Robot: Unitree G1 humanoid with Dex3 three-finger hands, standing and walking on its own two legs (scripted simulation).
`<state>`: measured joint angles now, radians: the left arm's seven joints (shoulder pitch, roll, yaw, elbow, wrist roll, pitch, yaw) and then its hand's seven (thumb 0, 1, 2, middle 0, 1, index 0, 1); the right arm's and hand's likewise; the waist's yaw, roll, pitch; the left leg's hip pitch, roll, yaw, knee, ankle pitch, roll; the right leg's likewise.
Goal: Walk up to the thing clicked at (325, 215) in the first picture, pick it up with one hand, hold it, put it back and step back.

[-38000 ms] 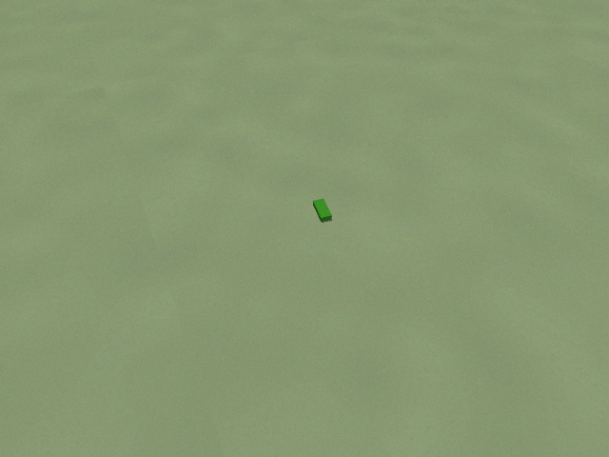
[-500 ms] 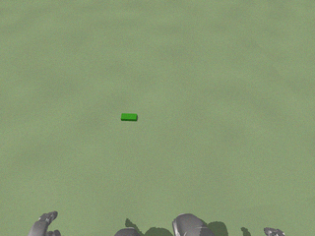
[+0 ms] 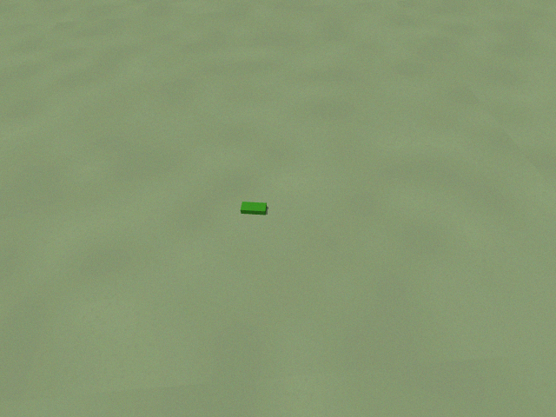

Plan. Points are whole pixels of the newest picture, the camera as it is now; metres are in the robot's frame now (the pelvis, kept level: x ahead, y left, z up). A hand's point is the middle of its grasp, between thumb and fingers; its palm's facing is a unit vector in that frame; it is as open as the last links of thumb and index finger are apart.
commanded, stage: step back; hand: left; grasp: from above
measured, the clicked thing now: (253, 208) +1.09 +0.20 -0.74
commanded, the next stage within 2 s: stand in 0.80 s
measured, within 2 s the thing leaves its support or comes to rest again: neither
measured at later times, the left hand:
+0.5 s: hand out of the picture +0.07 +0.28 -0.15, palm faces +0.04 -0.93 -0.36, open 7.4 cm
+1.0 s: hand (129, 410) +0.16 +0.27 -0.13, palm faces -0.01 -0.94 -0.35, open 7.4 cm
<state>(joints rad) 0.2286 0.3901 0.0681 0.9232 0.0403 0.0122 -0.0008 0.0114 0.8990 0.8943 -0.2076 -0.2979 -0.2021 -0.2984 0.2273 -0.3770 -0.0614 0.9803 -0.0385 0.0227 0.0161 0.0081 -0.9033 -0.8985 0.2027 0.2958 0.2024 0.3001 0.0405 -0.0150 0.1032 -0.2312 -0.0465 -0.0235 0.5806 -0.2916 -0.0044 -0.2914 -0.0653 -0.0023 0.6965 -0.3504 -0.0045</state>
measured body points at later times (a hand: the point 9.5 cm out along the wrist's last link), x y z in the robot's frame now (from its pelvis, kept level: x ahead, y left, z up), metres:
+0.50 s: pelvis +0.02 +0.01 +0.00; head +0.04 +0.01 +0.45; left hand +0.06 +0.33 -0.12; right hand +0.11 -0.30 -0.12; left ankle +0.06 +0.14 -0.72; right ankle +0.02 -0.12 -0.72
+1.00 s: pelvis +0.05 +0.01 +0.02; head +0.06 +0.01 +0.47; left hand +0.16 +0.31 -0.11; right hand +0.17 -0.28 -0.11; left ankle +0.06 +0.14 -0.72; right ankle +0.02 -0.12 -0.72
